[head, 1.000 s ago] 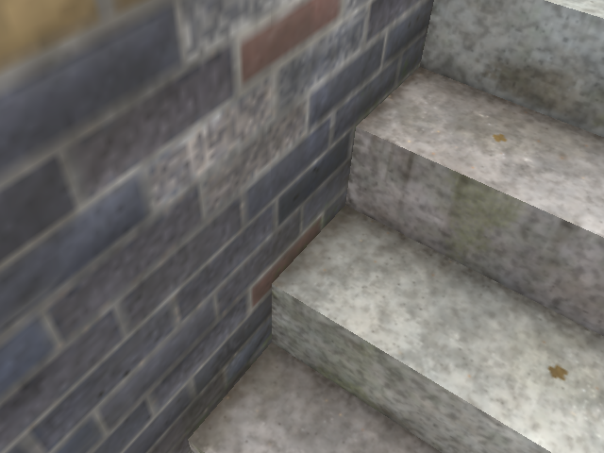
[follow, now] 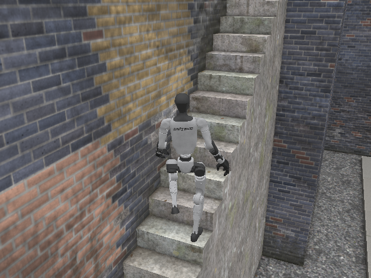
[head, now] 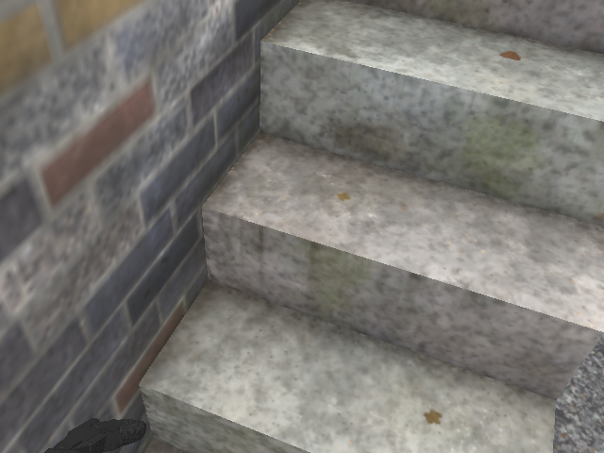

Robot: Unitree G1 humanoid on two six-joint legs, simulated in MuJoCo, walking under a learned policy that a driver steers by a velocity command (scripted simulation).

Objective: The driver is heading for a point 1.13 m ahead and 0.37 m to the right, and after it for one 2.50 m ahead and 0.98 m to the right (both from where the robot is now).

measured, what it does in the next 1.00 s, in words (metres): climbs: left foot, then right foot 0.20 m higher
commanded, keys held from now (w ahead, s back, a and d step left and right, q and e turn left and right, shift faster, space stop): w+shift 1.00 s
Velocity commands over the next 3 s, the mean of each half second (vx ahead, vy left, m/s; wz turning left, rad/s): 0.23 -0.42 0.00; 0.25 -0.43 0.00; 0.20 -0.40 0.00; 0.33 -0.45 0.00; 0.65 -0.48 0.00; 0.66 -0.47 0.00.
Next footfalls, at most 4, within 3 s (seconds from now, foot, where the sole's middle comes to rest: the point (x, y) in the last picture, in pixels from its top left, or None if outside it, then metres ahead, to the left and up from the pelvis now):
0.18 left None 0.11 0.13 -0.78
0.68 right None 0.24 -0.18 -0.58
1.24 left None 0.03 0.05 -0.78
1.60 right None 0.22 -0.19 -0.58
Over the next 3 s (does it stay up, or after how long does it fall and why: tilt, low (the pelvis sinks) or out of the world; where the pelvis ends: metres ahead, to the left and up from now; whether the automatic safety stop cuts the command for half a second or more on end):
stays up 0.60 -0.20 0.42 its command is cut before an obstacle from the start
